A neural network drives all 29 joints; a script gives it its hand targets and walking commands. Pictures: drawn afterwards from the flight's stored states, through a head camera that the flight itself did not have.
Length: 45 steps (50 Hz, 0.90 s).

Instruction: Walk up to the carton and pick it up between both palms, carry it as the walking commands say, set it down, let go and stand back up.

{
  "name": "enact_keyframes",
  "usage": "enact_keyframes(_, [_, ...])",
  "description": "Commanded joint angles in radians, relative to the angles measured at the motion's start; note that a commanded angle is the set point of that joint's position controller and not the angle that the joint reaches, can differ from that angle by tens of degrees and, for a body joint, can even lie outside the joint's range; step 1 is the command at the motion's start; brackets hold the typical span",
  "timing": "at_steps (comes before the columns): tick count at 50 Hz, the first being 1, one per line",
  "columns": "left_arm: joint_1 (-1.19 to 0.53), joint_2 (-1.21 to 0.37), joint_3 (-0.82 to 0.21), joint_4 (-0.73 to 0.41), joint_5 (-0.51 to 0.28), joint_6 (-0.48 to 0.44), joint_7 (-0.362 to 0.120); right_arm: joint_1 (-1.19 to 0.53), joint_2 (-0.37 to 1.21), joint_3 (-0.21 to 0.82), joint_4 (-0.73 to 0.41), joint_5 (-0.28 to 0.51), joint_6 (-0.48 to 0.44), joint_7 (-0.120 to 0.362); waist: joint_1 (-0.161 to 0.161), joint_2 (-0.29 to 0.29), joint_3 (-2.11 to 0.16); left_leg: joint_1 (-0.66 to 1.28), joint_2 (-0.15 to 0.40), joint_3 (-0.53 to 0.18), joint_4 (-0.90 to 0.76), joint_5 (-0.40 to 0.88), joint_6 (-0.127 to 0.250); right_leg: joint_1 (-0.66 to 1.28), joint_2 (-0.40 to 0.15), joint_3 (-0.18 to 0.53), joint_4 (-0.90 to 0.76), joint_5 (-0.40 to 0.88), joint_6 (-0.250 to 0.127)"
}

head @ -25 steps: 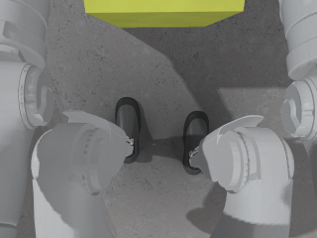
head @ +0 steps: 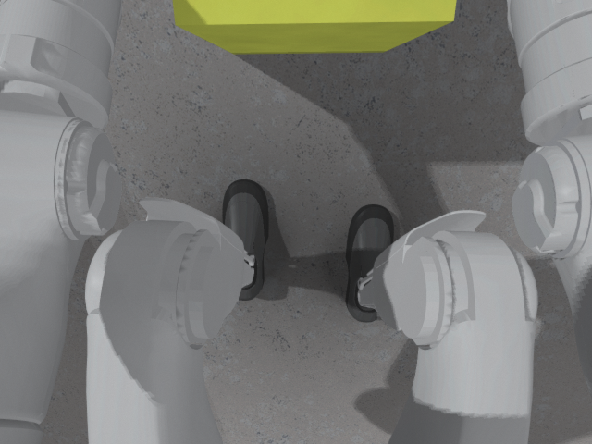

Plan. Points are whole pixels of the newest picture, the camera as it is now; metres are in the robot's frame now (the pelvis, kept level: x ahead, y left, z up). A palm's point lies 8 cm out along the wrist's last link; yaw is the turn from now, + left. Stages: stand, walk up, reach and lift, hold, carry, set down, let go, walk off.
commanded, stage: reach and lift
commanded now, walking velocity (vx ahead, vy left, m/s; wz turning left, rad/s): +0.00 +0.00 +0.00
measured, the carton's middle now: out of the picture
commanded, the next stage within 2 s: none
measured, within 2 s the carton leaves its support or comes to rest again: leaves its support in 1.12 s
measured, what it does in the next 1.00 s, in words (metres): stands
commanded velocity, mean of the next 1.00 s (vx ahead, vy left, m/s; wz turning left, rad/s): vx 0.00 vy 0.00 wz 0.00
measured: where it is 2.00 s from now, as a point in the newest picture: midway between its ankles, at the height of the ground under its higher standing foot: (304, 270)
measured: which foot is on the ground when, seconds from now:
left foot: down 0.00-1.00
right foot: down 0.00-1.00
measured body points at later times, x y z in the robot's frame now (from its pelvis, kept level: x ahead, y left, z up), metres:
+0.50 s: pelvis +0.01 +0.01 +0.00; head +0.39 +0.01 +0.22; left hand +0.59 +0.19 -0.17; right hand +0.61 -0.12 -0.17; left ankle +0.14 +0.11 -0.33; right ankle +0.12 -0.10 -0.33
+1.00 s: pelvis +0.02 +0.00 -0.01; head +0.39 +0.01 +0.22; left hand +0.59 +0.19 -0.18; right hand +0.60 -0.12 -0.18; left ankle +0.14 +0.11 -0.33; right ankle +0.12 -0.10 -0.33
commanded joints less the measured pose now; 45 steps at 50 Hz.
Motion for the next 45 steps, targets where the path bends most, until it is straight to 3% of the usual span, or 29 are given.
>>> enact_keyframes(1, [-0.333, 0.074, -0.026, -0.123, -0.036, -0.016, 0.002, -0.303, -0.069, -0.009, -0.114, -0.007, -0.016, -0.011, -0.024, 0.007, -1.306, 0.713, -0.062, -0.101, -0.108, 0.264, -0.054, 0.477, 0.046, 0.078, -0.186, 0.239, 0.050])
enact_keyframes(3, [-0.345, 0.134, -0.009, -0.114, -0.008, -0.025, 0.018, -0.357, -0.086, 0.017, -0.150, 0.007, -0.022, -0.022, 0.023, -0.008, -1.364, 0.770, -0.055, -0.095, -0.072, 0.278, -0.044, 0.482, 0.039, 0.080, -0.184, 0.217, 0.059])
enact_keyframes(8, [-0.378, 0.090, -0.046, -0.185, -0.023, -0.041, 0.035, -0.335, 0.001, 0.032, -0.168, 0.022, -0.031, -0.029, 0.018, 0.005, -1.424, 0.825, -0.072, -0.090, -0.097, 0.336, -0.045, 0.516, 0.060, 0.068, -0.182, 0.277, 0.053])
enact_keyframes(9, [-0.348, 0.080, -0.026, -0.125, -0.015, -0.040, 0.036, -0.348, -0.035, 0.033, -0.163, 0.024, -0.036, -0.030, 0.049, 0.014, -1.409, 0.815, -0.073, -0.100, -0.086, 0.370, -0.046, 0.474, 0.071, 0.072, -0.166, 0.290, 0.056])
enact_keyframes(11, [-0.308, 0.032, -0.020, -0.095, 0.029, -0.024, 0.027, -0.259, 0.028, -0.011, -0.042, 0.016, -0.011, -0.023, 0.040, 0.029, -1.306, 0.751, -0.077, -0.095, -0.107, 0.270, -0.044, 0.445, 0.071, 0.081, -0.183, 0.221, 0.058])
enact_keyframes(12, [-0.291, 0.014, -0.031, -0.116, 0.028, -0.024, 0.025, -0.248, -0.025, -0.030, -0.087, -0.030, -0.025, -0.030, -0.013, 0.050, -1.328, 0.798, -0.077, -0.109, -0.091, 0.320, -0.060, 0.449, 0.074, 0.074, -0.176, 0.262, 0.052])
enact_keyframes(14, [-0.273, -0.046, -0.032, -0.111, 0.018, -0.022, 0.001, -0.285, 0.036, 0.020, -0.123, -0.019, -0.036, -0.003, 0.018, 0.005, -1.258, 0.710, -0.080, -0.095, -0.100, 0.309, -0.046, 0.443, 0.071, 0.083, -0.190, 0.263, 0.045])
enact_keyframes(15, [-0.283, -0.099, -0.032, -0.104, 0.021, -0.024, -0.016, -0.286, 0.087, 0.012, -0.120, -0.046, -0.035, 0.007, -0.006, 0.001, -1.236, 0.723, -0.094, -0.099, -0.109, 0.324, -0.045, 0.446, 0.076, 0.077, -0.185, 0.277, 0.053])
enact_keyframes(17, [-0.313, -0.104, -0.045, -0.182, 0.032, -0.038, -0.008, -0.288, 0.086, 0.005, -0.117, -0.033, -0.045, 0.007, 0.002, 0.057, -1.362, 0.798, -0.100, -0.089, -0.093, 0.347, -0.067, 0.509, 0.073, 0.074, -0.169, 0.315, 0.051])
enact_keyframes(18, [-0.342, -0.148, -0.022, -0.161, 0.035, -0.035, -0.026, -0.321, 0.167, 0.033, -0.126, -0.043, -0.039, 0.022, 0.013, -0.031, -1.262, 0.725, -0.100, -0.101, -0.101, 0.335, -0.045, 0.448, 0.086, 0.078, -0.185, 0.288, 0.054])
enact_keyframes(19, [-0.337, -0.262, -0.064, -0.151, 0.034, -0.026, -0.050, -0.337, 0.264, 0.066, -0.169, -0.028, -0.044, 0.043, 0.016, 0.005, -1.295, 0.737, -0.102, -0.096, -0.093, 0.356, -0.051, 0.492, 0.092, 0.085, -0.177, 0.321, 0.047])
enact_keyframes(20, [-0.337, -0.262, -0.031, -0.151, 0.058, -0.027, -0.058, -0.339, 0.337, 0.080, -0.140, -0.026, -0.029, 0.057, 0.077, -0.031, -1.310, 0.667, -0.100, -0.070, -0.077, 0.328, -0.052, 0.596, 0.085, 0.108, -0.167, 0.345, 0.053])
enact_keyframes(21, [-0.399, -0.382, -0.084, -0.174, 0.038, -0.017, -0.087, -0.332, 0.411, 0.051, -0.123, -0.066, -0.025, 0.077, -0.010, 0.002, -1.255, 0.671, -0.105, -0.085, -0.099, 0.317, -0.061, 0.511, 0.096, 0.080, -0.167, 0.325, 0.047])
enact_keyframes(24, [-0.441, -0.734, -0.091, -0.180, 0.076, 0.034, -0.199, -0.481, 0.719, 0.103, -0.205, -0.082, 0.008, 0.180, 0.028, 0.007, -1.193, 0.626, -0.119, -0.065, -0.078, 0.229, -0.054, 0.498, 0.106, 0.082, -0.155, 0.228, 0.040])
enact_keyframes(26, [-0.455, -0.857, -0.102, -0.210, 0.074, 0.049, -0.243, -0.440, 0.837, 0.068, -0.196, -0.124, 0.022, 0.222, 0.007, -0.034, -1.177, 0.612, -0.136, -0.055, -0.071, 0.228, -0.048, 0.467, 0.114, 0.069, -0.148, 0.224, 0.028])
enact_keyframes(27, [-0.426, -0.865, -0.075, -0.195, 0.103, 0.064, -0.253, -0.458, 0.866, 0.076, -0.225, -0.112, 0.030, 0.242, 0.037, -0.045, -1.184, 0.636, -0.134, -0.050, -0.065, 0.230, -0.037, 0.476, 0.113, 0.064, -0.137, 0.221, 0.034])
enact_keyframes(29, [-0.444, -0.918, -0.100, -0.242, 0.091, 0.083, -0.279, -0.444, 0.911, 0.041, -0.235, -0.129, 0.046, 0.267, -0.009, -0.024, -1.167, 0.643, -0.132, -0.055, -0.049, 0.230, -0.046, 0.419, 0.116, 0.050, -0.124, 0.200, 0.023])
enact_keyframes(31, [-0.369, -0.967, -0.092, -0.242, 0.117, 0.104, -0.301, -0.379, 1.001, 0.048, -0.206, -0.126, 0.072, 0.298, 0.045, 0.007, -1.130, 0.639, -0.137, -0.042, -0.064, 0.226, -0.040, 0.369, 0.119, 0.039, -0.112, 0.183, 0.020])
enact_keyframes(32, [-0.372, -0.986, -0.059, -0.238, 0.124, 0.116, -0.313, -0.377, 1.005, 0.039, -0.219, -0.127, 0.079, 0.312, 0.046, -0.024, -1.101, 0.614, -0.134, -0.041, -0.066, 0.210, -0.039, 0.376, 0.126, 0.047, -0.136, 0.167, 0.019])
enact_keyframes(34, [-0.375, -0.997, -0.066, -0.288, 0.116, 0.119, -0.323, -0.403, 1.008, 0.061, -0.285, -0.134, 0.083, 0.322, 0.030, -0.070, -1.117, 0.615, -0.148, -0.045, -0.045, 0.225, -0.034, 0.376, 0.125, 0.034, -0.128, 0.170, 0.025])
enact_keyframes(35, [-0.343, -1.013, -0.090, -0.280, 0.109, 0.123, -0.331, -0.369, 1.030, 0.048, -0.267, -0.145, 0.088, 0.322, 0.014, -0.040, -1.108, 0.629, -0.138, -0.053, -0.038, 0.256, -0.033, 0.360, 0.123, 0.039, -0.113, 0.198, 0.020])
enact_keyframes(36, [-0.326, -1.019, -0.086, -0.279, 0.112, 0.129, -0.333, -0.355, 1.027, 0.063, -0.265, -0.134, 0.091, 0.327, 0.045, -0.030, -1.095, 0.595, -0.139, -0.038, -0.046, 0.221, -0.040, 0.355, 0.124, 0.037, -0.112, 0.180, 0.019])
enact_keyframes(38, [-0.336, -1.038, -0.102, -0.308, 0.107, 0.138, -0.340, -0.375, 1.056, 0.087, -0.326, -0.126, 0.095, 0.328, 0.045, -0.033, -1.106, 0.628, -0.141, -0.046, -0.039, 0.281, -0.035, 0.369, 0.131, 0.034, -0.108, 0.234, 0.024])
enact_keyframes(39, [-0.334, -1.021, -0.111, -0.321, 0.103, 0.136, -0.342, -0.288, 1.045, 0.065, -0.233, -0.149, 0.117, 0.329, 0.009, -0.051, -1.081, 0.580, -0.140, -0.048, -0.037, 0.210, -0.045, 0.374, 0.122, 0.031, -0.109, 0.180, 0.016])
enact_keyframes(40, [-0.354, -1.014, -0.115, -0.330, 0.125, 0.142, -0.343, -0.268, 1.080, 0.047, -0.210, -0.139, 0.120, 0.332, 0.036, -0.007, -1.055, 0.604, -0.142, -0.041, -0.047, 0.201, -0.045, 0.340, 0.131, 0.031, -0.110, 0.168, 0.014])
enact_keyframes(41, [-0.367, -1.029, -0.137, -0.349, 0.086, 0.146, -0.347, -0.299, 1.047, 0.057, -0.259, -0.151, 0.116, 0.329, -0.002, -0.017, -1.083, 0.616, -0.135, -0.059, -0.053, 0.214, -0.046, 0.359, 0.125, 0.027, -0.105, 0.189, 0.007])
enact_keyframes(43, [-0.358, -1.061, -0.148, -0.364, 0.065, 0.149, -0.348, -0.396, 1.035, 0.114, -0.401, -0.121, 0.098, 0.317, 0.006, -0.022, -1.188, 0.641, -0.140, -0.049, -0.024, 0.278, -0.038, 0.441, 0.127, 0.046, -0.108, 0.262, 0.009])
enact_keyframes(44, [-0.375, -1.071, -0.162, -0.400, 0.031, 0.139, -0.341, -0.404, 1.068, 0.141, -0.386, -0.111, 0.107, 0.310, 0.023, -0.059, -1.249, 0.653, -0.151, -0.044, -0.032, 0.300, -0.039, 0.496, 0.121, 0.045, -0.094, 0.300, 0.015])
enact_keyframes(45, [-0.376, -1.052, -0.171, -0.392, 0.040, 0.140, -0.339, -0.354, 1.088, 0.141, -0.346, -0.110, 0.119, 0.311, 0.034, -0.035, -1.271, 0.679, -0.144, -0.032, -0.022, 0.305, -0.042, 0.491, 0.126, 0.048, -0.105, 0.297, 0.013])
